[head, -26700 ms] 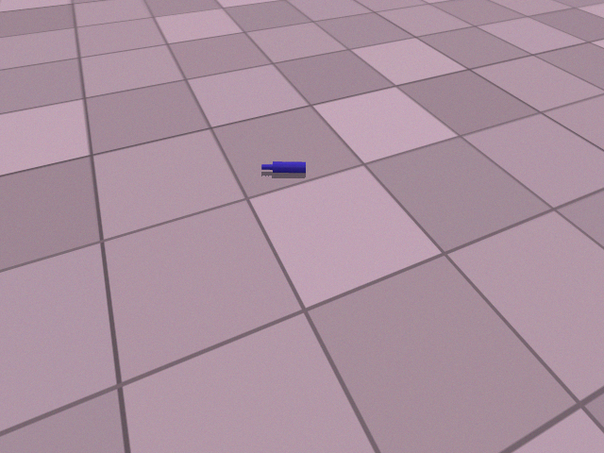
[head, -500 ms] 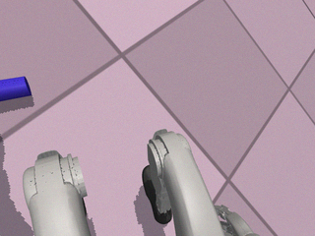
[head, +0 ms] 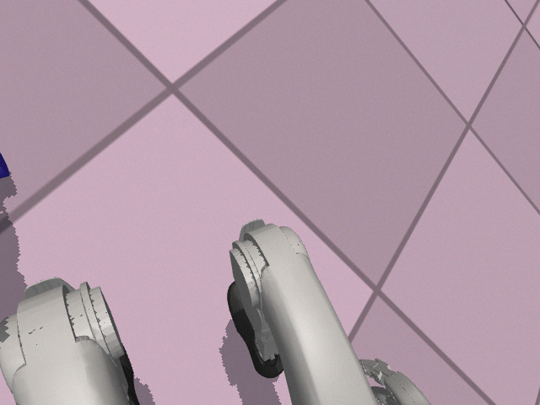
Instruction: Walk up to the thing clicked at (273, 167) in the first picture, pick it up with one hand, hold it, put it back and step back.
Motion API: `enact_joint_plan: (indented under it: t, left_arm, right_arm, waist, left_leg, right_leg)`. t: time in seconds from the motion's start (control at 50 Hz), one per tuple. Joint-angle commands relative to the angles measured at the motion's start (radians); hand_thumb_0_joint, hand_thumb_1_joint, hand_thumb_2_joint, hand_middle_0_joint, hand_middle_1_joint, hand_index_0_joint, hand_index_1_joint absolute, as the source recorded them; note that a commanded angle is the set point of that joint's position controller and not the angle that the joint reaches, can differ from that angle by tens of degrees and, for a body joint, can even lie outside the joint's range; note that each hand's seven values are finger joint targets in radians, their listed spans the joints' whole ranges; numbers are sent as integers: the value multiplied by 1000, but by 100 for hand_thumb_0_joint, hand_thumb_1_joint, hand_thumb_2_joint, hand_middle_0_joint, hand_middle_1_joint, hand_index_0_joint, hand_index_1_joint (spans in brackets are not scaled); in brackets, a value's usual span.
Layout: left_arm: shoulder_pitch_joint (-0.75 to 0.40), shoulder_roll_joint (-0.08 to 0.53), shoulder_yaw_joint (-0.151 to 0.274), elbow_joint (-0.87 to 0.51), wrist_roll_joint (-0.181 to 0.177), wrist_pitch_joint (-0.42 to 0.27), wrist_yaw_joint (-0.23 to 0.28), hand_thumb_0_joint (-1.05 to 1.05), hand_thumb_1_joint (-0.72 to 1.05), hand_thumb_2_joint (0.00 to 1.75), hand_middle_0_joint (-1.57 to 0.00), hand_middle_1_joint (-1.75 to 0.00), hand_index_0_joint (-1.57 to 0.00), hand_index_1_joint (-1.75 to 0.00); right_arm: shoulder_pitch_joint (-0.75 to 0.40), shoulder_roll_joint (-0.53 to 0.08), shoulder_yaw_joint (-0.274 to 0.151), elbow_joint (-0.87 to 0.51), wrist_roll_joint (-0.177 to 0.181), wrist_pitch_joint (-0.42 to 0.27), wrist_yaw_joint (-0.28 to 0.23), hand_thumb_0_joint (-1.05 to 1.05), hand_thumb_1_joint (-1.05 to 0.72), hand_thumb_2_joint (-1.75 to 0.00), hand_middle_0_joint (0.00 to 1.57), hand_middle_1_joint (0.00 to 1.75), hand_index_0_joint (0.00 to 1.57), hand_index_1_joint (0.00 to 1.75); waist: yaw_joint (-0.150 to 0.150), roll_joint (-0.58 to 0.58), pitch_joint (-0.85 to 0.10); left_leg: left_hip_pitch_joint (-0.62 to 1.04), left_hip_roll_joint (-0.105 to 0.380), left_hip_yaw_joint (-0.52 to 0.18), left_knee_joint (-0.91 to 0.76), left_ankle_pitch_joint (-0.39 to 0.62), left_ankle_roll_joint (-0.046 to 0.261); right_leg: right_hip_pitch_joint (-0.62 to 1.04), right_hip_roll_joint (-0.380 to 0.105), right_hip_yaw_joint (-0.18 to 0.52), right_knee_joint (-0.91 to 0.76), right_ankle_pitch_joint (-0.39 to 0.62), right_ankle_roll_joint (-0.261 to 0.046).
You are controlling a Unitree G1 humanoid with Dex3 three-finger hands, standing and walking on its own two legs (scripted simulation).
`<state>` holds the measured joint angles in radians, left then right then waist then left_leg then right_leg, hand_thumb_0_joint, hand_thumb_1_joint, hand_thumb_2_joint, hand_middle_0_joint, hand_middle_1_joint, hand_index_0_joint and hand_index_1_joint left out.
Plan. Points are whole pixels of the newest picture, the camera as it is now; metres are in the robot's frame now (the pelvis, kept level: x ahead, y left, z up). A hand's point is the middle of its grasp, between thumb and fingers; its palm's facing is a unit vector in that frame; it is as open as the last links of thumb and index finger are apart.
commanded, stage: approach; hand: left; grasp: from above
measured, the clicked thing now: out of the picture +0.48 +0.39 -0.29
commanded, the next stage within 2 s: close in in 0.24 s
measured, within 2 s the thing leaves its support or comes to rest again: neither
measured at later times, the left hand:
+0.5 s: hand out of the picture +0.48 +0.35 -0.17, palm faces -0.42 -0.13 -0.90, open 14.2 cm
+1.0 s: hand out of the picture +0.48 +0.35 -0.23, palm faces -0.43 -0.14 -0.89, open 14.4 cm
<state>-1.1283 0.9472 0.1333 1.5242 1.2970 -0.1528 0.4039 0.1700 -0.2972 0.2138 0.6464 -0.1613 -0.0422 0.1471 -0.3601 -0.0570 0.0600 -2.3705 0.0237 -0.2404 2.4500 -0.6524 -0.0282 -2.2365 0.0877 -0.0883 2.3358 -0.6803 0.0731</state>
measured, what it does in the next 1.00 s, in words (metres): stands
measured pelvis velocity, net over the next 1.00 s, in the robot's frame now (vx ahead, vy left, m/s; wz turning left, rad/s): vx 0.00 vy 0.00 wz -0.03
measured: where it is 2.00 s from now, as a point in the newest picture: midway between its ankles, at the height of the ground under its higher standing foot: (196, 373)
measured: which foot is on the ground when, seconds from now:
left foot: down 0.00-1.00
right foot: down 0.00-1.00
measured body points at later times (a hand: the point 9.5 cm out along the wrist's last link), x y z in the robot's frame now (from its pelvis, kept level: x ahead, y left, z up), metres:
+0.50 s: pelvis +0.00 +0.00 +0.00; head +0.26 +0.12 +0.35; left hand +0.50 +0.36 -0.12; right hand +0.07 -0.27 -0.07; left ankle +0.07 +0.14 -0.29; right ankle +0.11 -0.13 -0.29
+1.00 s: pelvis +0.00 +0.00 -0.01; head +0.28 +0.13 +0.32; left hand +0.50 +0.35 -0.18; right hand +0.03 -0.25 -0.07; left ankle +0.07 +0.14 -0.29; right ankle +0.11 -0.13 -0.29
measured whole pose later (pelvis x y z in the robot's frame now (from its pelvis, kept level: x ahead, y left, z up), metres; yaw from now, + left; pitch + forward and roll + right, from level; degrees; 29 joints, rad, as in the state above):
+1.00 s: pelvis +0.00 +0.00 -0.01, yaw -2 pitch +29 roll -14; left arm -1.11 1.07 0.12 1.62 1.29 -0.22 0.45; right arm 0.15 -0.30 0.30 0.64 -0.21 -0.10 0.15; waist -0.38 -0.13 0.14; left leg -2.37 0.02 -0.28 2.50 -0.66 -0.03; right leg -2.22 0.10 -0.12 2.36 -0.68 0.08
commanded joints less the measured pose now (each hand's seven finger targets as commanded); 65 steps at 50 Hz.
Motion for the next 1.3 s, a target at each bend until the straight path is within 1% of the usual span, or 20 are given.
enact_joint_plan:
  t: [0.0, 0.04, 0.1, 0.14, 0.16, 0.2, 0.22, 0.26, 0.32, 0.36, 0.46, 0.48, 0.5, 0.62, 0.66, 0.8, 0.94, 1.08, 1.12, 1.28]
  left_arm:
    - [-224, 345, 40, -148, -54, 67, 16, 0, -58, 102, -9, -98, -8, -100]
    - [-179, 332, 27, -129, -91, 77, -16, 0, -60, 102, -9, -99, -7, -100]
    - [-204, 320, 8, -186, -127, 57, -83, 0, -60, 103, -8, -101, -6, -102]
    - [-236, 347, 26, -240, -136, 29, -116, 0, -60, 102, -8, -101, -7, -102]
    - [-231, 307, -8, -220, -137, 17, -133, 0, -59, 101, -8, -102, -7, -103]
    - [-267, 282, -21, -259, -130, -22, -149, 0, -60, 103, -9, -102, -8, -104]
    - [-259, 300, 1, -269, -123, -39, -149, 0, -58, 102, -9, -103, -8, -104]
    - [-254, 205, -66, -261, -117, -67, -156, 0, -58, 103, -9, -103, -8, -104]
    - [-246, 264, -39, -260, -93, -90, -132, 0, -52, 105, -13, -105, -12, -105]
    - [-227, 276, -19, -268, -74, -86, -109, 0, -59, 100, -7, -102, -7, -102]
    - [-250, 287, -11, -214, -41, -70, -51, 0, -59, 102, -7, -100, -6, -101]
    - [-252, 296, -3, -200, -42, -69, -40, 0, -59, 102, -8, -99, -6, -100]
    - [-246, 267, -27, -160, -37, -63, -35, 0, -59, 102, -7, -99, -6, -100]
    - [-288, 300, -17, -100, -28, -61, 21, 0, -58, 102, -7, -98, -5, -99]
    - [-283, 268, -39, -60, -31, -59, 28, 0, -58, 102, -6, -98, -5, -100]
    - [-281, 322, -44, -27, -26, -63, 49, 0, -60, 104, -7, -98, -5, -100]
    - [-266, 392, 1, -51, -21, -72, 93, 0, -61, 104, -7, -96, -4, -99]
    - [-226, 409, 14, -31, -33, -47, 120, 0, -60, 104, -6, -94, -3, -97]
    - [-214, 385, -2, -15, -37, -35, 115, 0, -60, 104, -7, -95, -4, -97]
    - [-195, 397, 11, -1, -68, -37, 99, 0, -61, 104, -7, -95, -4, -98]
  right_arm:
    - [162, -282, -86, -17, 14, -8, -17, 0, -90, -90, 20, 30, 20, 30]
    - [155, -274, -82, -13, 17, -2, -19, 0, -90, -90, 20, 30, 20, 30]
    - [171, -273, -88, -9, 19, 2, -20, 0, -90, -90, 20, 30, 20, 30]
    - [181, -286, -95, -18, 13, 4, -25, 0, -91, -90, 20, 30, 20, 30]
    - [193, -283, -95, 8, 11, 9, -27, 0, -91, -90, 20, 30, 20, 30]
    - [210, -283, -96, 15, 5, 13, -28, 0, -91, -90, 20, 30, 20, 30]
    - [225, -289, -101, 20, 1, 17, -29, 0, -91, -90, 20, 30, 20, 30]
    - [225, -282, -100, 23, 1, 21, -29, 0, -91, -90, 20, 30, 20, 30]
    - [214, -285, -98, 15, -1, 29, -28, 0, -90, -90, 20, 30, 20, 30]
    - [202, -283, -100, 15, -3, 35, -24, 0, -90, -90, 20, 30, 20, 30]
    - [174, -287, -82, -1, -4, 45, -17, 0, -90, -90, 20, 30, 20, 30]
    - [168, -293, -82, -6, -4, 45, -18, 0, -90, -90, 20, 30, 20, 30]
    - [161, -284, -81, -6, -3, 41, -16, 0, -90, -90, 20, 30, 20, 30]
    - [151, -299, -67, -12, -15, 13, -20, 0, -89, -90, 20, 30, 20, 30]
    - [154, -301, -60, -9, -23, -1, -21, 0, -89, -90, 20, 30, 20, 30]
    - [156, -314, -32, -2, -31, -40, -27, 0, -90, -90, 20, 30, 20, 30]
    - [150, -324, -11, 1, -48, -65, -18, 0, -90, -90, 20, 30, 20, 30]
    - [141, -335, 0, -1, -57, -83, -4, 0, -89, -90, 20, 30, 20, 30]
    - [146, -333, 2, 5, -57, -91, 3, 0, -89, -90, 20, 30, 20, 30]
    - [139, -352, 3, -4, -66, -97, 10, 0, -90, -90, 20, 30, 20, 30]
  waist:
    - [54, 453, -728]
    - [61, 419, -706]
    - [38, 370, -692]
    - [19, 362, -706]
    - [22, 369, -683]
    - [-2, 381, -685]
    - [-8, 381, -677]
    - [-13, 396, -661]
    - [18, 440, -672]
    - [48, 492, -713]
    - [28, 486, -669]
    - [30, 487, -658]
    - [15, 474, -626]
    - [-8, 450, -614]
    - [-35, 425, -577]
    - [-39, 453, -579]
    - [-36, 506, -618]
    - [-33, 502, -587]
    - [-38, 505, -575]
    - [-55, 461, -549]
  left_leg:
    - [545, 9, 159, -235, 172, 57]
    - [503, 10, 159, -233, 153, 63]
    - [459, 12, 148, -230, 104, 68]
    - [467, 14, 140, -225, 126, 64]
    - [479, 14, 139, -219, 120, 59]
    - [503, 15, 132, -208, 143, 52]
    - [512, 16, 128, -206, 157, 49]
    - [551, 15, 123, -209, 171, 41]
    - [589, 14, 126, -223, 168, 39]
    - [641, 14, 126, -236, 212, 34]
    - [624, 14, 119, -239, 244, 37]
    - [625, 14, 120, -243, 235, 37]
    - [607, 14, 119, -240, 205, 39]
    - [557, 12, 120, -235, 117, 44]
    - [541, 14, 114, -230, 94, 46]
    - [562, 19, 101, -215, 106, 41]
    - [610, 29, 96, -185, 188, 36]
    - [579, 36, 93, -167, 223, 36]
    - [575, 35, 96, -167, 226, 36]
    - [536, 40, 82, -162, 197, 41]
  right_leg:
    - [362, 10, -105, -216, 265, -93]
    - [381, 15, -100, -226, 251, -88]
    - [394, 16, -98, -242, 202, -86]
    - [417, 14, -106, -237, 220, -84]
    - [386, 13, -107, -240, 207, -89]
    - [389, 14, -114, -238, 230, -89]
    - [385, 12, -121, -235, 239, -90]
    - [351, 11, -133, -235, 240, -95]
    - [343, 11, -133, -235, 233, -92]
    - [336, 11, -136, -215, 263, -96]
    - [300, 10, -149, -194, 291, -100]
    - [289, 8, -150, -194, 282, -101]
    - [273, 9, -148, -196, 263, -101]
    - [279, 10, -151, -205, 210, -96]
    - [270, 11, -155, -210, 194, -93]
    - [287, 16, -159, -193, 202, -94]
    - [321, 24, -167, -175, 269, -91]
    - [334, 29, -175, -170, 301, -88]
    - [341, 29, -170, -169, 306, -88]
    - [366, 32, -180, -177, 292, -82]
